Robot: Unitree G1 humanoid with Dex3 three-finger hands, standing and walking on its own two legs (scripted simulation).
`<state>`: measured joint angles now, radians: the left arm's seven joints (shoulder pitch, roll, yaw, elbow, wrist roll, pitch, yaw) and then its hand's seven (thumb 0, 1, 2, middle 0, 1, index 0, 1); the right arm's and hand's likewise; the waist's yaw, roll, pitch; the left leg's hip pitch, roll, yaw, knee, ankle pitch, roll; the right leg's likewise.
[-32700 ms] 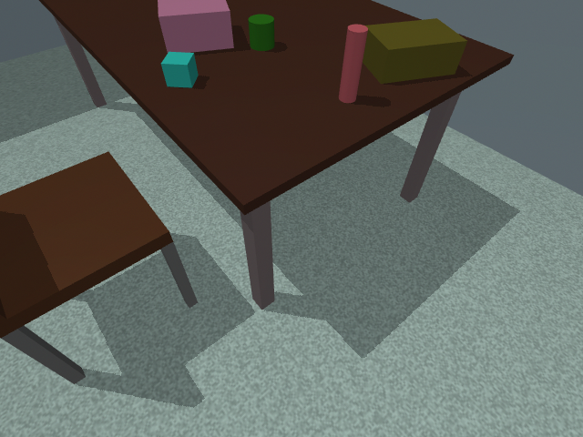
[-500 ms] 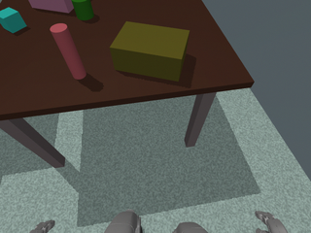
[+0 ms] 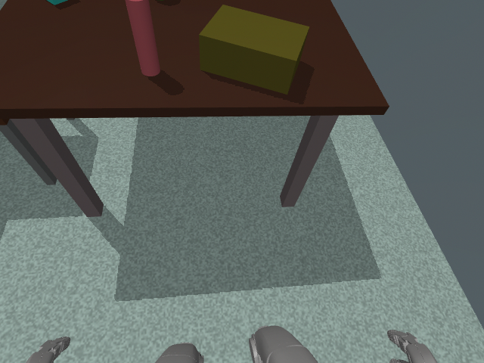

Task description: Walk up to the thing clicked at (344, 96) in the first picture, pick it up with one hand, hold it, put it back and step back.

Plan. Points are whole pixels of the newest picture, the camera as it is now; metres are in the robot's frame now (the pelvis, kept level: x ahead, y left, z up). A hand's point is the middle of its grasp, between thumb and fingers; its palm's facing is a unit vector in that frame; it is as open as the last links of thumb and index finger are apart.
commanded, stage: step back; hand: left
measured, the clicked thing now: (144, 37) +0.79 +0.24 +0.05
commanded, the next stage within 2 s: none
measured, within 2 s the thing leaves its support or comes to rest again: neither
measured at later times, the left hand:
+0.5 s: hand out of the picture -0.06 +0.22 -0.13, palm faces +0.04 -0.90 -0.44, open 7.4 cm
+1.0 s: hand out of the picture -0.30 +0.19 -0.15, palm faces +0.01 -0.91 -0.41, open 7.4 cm
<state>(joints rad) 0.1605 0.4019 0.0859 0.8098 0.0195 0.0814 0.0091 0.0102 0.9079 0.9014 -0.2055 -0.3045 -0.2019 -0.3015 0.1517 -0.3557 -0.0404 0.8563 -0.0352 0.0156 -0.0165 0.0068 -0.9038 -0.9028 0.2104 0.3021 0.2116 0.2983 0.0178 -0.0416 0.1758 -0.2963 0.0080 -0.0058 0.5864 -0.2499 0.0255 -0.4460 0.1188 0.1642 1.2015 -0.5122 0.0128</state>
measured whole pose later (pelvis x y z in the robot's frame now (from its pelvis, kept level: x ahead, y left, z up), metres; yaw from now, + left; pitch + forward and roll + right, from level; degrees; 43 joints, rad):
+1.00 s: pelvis -0.34 -0.08 -0.01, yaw +0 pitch -3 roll +0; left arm 0.23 0.36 0.05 0.94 0.05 0.02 0.00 0.01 0.91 0.90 -0.21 -0.30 -0.20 -0.30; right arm 0.11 -0.40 -0.05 0.89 -0.03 0.06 0.00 0.01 -0.91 -0.90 0.21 0.30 0.21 0.30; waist 0.05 0.04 0.12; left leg -0.45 -0.02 -0.10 0.90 -0.44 0.01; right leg -0.24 0.03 0.04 0.64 -0.35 -0.02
